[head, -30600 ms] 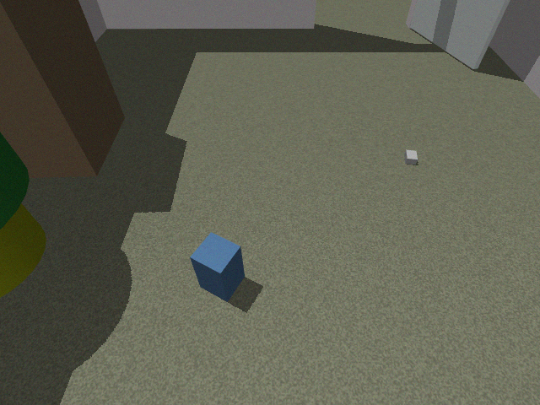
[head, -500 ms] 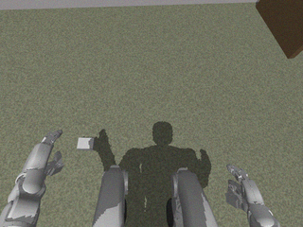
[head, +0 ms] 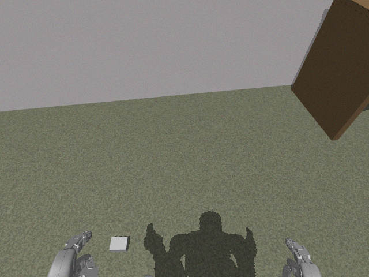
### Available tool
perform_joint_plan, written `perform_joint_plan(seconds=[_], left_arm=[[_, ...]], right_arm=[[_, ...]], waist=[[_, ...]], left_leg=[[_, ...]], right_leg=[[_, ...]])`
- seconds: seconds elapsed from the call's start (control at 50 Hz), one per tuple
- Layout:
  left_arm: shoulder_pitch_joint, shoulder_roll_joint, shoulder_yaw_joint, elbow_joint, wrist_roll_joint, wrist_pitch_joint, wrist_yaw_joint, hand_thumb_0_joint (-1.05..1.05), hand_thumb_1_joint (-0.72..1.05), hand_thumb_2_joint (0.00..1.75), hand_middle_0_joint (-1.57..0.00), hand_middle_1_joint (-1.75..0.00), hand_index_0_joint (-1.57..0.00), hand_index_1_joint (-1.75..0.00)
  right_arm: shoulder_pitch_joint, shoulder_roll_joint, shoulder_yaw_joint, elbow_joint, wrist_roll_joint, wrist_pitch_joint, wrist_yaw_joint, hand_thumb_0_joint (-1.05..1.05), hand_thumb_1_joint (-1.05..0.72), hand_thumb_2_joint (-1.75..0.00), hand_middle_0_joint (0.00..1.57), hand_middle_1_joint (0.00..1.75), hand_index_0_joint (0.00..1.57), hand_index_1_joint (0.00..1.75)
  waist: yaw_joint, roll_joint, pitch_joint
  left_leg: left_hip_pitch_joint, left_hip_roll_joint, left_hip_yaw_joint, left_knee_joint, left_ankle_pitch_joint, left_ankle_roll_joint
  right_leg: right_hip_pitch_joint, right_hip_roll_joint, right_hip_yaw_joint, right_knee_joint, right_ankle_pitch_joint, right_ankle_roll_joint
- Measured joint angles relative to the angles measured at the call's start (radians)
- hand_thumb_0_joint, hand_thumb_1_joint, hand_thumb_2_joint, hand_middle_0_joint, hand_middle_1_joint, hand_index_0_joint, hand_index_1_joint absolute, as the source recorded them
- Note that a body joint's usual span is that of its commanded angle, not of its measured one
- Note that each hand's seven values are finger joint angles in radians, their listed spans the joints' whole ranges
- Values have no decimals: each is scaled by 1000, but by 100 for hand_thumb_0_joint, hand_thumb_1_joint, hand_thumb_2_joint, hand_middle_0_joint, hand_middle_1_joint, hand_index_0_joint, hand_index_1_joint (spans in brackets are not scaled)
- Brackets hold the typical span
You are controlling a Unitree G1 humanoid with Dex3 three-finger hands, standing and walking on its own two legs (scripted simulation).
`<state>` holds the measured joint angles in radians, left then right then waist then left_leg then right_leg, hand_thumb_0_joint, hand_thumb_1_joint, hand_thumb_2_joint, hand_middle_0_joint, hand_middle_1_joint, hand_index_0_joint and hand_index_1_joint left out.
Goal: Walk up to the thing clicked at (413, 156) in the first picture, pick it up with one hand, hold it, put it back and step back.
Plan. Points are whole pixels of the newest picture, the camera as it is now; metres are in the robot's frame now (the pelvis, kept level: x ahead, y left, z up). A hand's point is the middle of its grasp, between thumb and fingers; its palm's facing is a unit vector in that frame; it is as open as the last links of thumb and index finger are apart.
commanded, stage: home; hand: left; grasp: from above
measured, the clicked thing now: (119, 244) +0.41 +0.29 -0.68
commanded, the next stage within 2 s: none
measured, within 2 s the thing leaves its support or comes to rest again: neither
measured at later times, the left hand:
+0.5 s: hand out of the picture +0.16 +0.17 -0.03, palm faces +0.07 -0.98 -0.20, open 7.4 cm
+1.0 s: hand out of the picture +0.16 +0.17 -0.03, palm faces +0.05 -0.98 -0.20, open 7.4 cm
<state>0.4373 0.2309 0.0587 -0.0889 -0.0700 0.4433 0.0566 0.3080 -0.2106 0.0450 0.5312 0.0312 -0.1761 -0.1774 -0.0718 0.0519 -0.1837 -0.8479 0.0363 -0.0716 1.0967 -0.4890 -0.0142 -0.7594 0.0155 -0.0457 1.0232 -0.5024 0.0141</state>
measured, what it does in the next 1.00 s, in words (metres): stands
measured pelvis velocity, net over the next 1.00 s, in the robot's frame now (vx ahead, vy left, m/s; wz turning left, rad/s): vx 0.00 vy -0.01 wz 0.01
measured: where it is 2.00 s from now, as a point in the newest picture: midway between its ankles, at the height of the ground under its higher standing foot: outside the picture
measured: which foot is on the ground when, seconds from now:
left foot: down 0.00-1.00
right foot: down 0.00-1.00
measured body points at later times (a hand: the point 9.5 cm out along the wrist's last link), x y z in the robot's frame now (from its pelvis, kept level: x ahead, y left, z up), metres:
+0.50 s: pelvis +0.01 -0.01 +0.02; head +0.02 +0.00 +0.46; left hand +0.16 +0.23 -0.01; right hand +0.18 -0.25 -0.04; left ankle +0.03 +0.12 -0.67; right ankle +0.00 -0.13 -0.67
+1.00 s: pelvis +0.00 -0.01 +0.02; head +0.01 -0.01 +0.47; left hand +0.16 +0.22 -0.01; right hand +0.16 -0.25 -0.05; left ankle +0.03 +0.12 -0.67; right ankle +0.00 -0.13 -0.67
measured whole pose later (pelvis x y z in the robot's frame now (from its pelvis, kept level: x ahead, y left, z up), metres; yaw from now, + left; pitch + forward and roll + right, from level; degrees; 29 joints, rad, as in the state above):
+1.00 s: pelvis +0.00 -0.01 +0.02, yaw +1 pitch +9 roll -2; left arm 0.50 0.22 0.03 -0.12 -0.05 0.46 0.01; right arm 0.29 -0.22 0.03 0.55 0.01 -0.25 -0.18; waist -0.04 0.05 -0.16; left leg -0.70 0.03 -0.06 1.00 -0.46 -0.02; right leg -0.62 0.01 -0.04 0.95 -0.48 0.01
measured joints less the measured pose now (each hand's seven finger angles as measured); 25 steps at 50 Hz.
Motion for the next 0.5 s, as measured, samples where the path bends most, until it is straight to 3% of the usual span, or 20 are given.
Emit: perform_joint_plan(seconds=[0.16,0.5], left_arm=[[81,-12,-26,-68,6,20,-23,1,90,90,-20,-30,-21,-30],[58,-11,-29,-34,19,9,-46,1,90,90,-20,-30,-20,-30]], right_arm=[[1,-12,-14,-18,-10,-29,-9,1,-90,-90,21,30,20,30],[-38,-11,-7,4,-25,-67,-3,1,-90,-90,21,30,20,30]], waist=[[15,10,-4],[38,-5,27]], left_leg=[[113,-5,7,-83,20,3],[143,-10,-1,-91,25,-7]], right_leg=[[111,-6,4,-81,19,2],[137,-11,-3,-74,12,-6]])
